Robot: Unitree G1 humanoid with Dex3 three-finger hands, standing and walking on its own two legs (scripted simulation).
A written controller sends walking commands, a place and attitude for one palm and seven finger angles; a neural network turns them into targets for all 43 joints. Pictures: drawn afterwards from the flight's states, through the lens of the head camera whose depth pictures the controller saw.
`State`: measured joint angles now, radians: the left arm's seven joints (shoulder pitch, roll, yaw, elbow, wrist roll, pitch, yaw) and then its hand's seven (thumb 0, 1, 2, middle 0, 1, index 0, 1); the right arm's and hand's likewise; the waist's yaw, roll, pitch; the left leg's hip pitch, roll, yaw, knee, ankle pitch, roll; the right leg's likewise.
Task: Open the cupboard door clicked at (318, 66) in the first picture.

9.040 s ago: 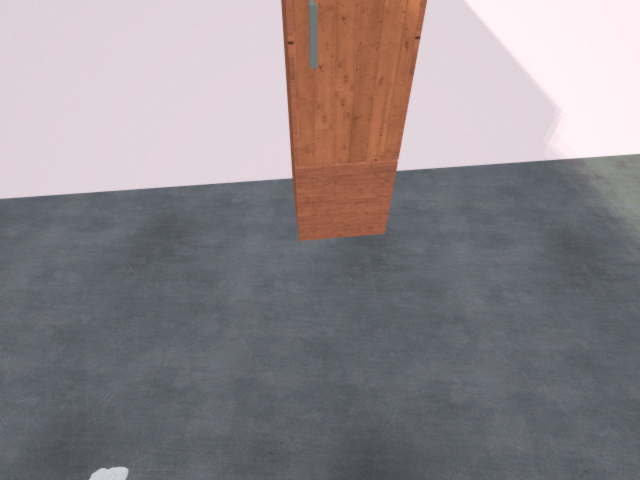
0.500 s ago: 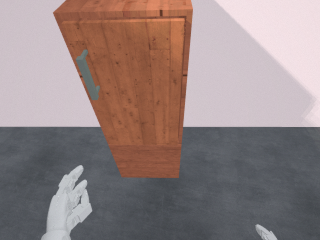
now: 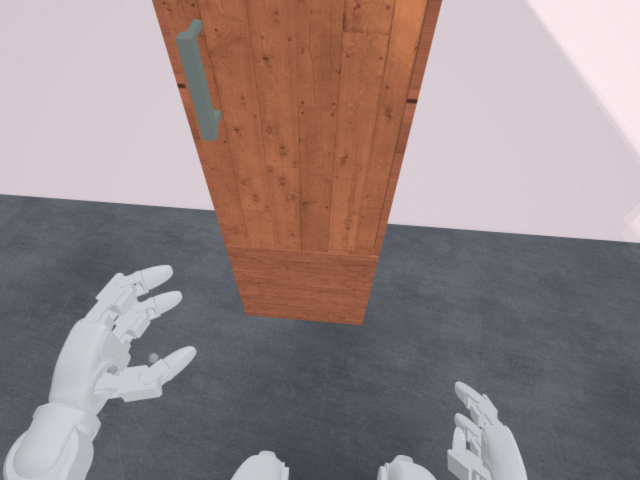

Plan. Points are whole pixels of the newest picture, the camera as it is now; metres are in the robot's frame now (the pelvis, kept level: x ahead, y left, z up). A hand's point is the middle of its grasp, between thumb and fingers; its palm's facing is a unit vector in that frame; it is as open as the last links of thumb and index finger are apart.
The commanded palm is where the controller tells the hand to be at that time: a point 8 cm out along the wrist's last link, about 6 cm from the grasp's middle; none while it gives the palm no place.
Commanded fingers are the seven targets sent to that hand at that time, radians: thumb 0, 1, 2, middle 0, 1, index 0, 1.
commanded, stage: raise the hand with hooked fingers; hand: left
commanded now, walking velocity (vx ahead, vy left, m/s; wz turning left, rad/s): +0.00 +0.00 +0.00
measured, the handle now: (203, 83) +0.60 +0.23 +0.16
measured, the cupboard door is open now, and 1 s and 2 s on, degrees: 0 0 0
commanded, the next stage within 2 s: move the hooked fingers beside the handle in 1.40 s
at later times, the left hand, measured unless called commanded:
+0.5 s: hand (100, 290) +0.27 +0.26 +0.12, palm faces +0.05 -1.00 -0.06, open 13.2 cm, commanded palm +0.25 +0.30 +0.13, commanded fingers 0.00 -0.50 0.30 -0.30 -1.20 -0.30 -1.20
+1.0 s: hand (79, 211) +0.33 +0.27 +0.18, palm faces +0.06 -1.00 -0.03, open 14.0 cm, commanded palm +0.29 +0.31 +0.18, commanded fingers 0.00 -0.50 0.30 -0.30 -1.20 -0.30 -1.20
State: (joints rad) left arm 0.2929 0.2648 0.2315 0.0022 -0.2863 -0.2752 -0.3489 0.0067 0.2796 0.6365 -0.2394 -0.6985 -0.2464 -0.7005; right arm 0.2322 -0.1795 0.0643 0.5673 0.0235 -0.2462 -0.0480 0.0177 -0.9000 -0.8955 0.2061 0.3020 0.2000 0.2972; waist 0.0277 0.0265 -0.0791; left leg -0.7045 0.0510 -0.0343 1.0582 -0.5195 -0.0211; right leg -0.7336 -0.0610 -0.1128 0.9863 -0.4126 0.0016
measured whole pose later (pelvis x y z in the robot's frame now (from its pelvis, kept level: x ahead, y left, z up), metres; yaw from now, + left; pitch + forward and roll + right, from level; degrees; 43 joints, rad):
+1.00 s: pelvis +0.02 +0.00 +0.05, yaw -1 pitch +2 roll -1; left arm -0.14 0.44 0.47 0.37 -0.33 -0.06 -0.47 -0.02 -0.50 0.30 -0.30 -1.20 -0.30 -1.20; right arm 0.27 -0.29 0.06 0.60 0.05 -0.23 -0.11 0.02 -0.90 -0.90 0.21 0.30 0.20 0.30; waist 0.03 0.04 -0.04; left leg -0.32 0.05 0.01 0.65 -0.37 -0.02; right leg -0.38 -0.04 -0.08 0.62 -0.28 0.01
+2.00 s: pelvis +0.01 +0.00 +0.05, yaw -2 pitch +6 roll -1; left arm -0.46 0.53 0.48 0.77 -0.25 -0.15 -0.49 -0.02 -0.50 0.30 -0.30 -1.20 -0.30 -1.20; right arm 0.33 -0.30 0.06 0.60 0.04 -0.18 -0.10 0.02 -0.90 -0.90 0.21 0.30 0.20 0.30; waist -0.03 0.01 -0.03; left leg -0.43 0.05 0.03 0.69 -0.37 -0.01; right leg -0.49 -0.04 -0.06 0.65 -0.26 0.01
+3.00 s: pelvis +0.02 +0.02 +0.03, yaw -3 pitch +18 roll -3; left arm -1.01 0.87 0.56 1.31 -0.09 -0.22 -0.56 -0.02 -0.50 0.30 -0.30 -1.20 -0.30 -1.20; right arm 0.43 -0.31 0.07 0.61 0.01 0.05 -0.07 0.01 -0.90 -0.90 0.21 0.30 0.20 0.30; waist -0.17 -0.01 -0.05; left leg -0.74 0.06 0.02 0.84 -0.43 0.01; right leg -0.76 -0.03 -0.06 0.72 -0.27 0.03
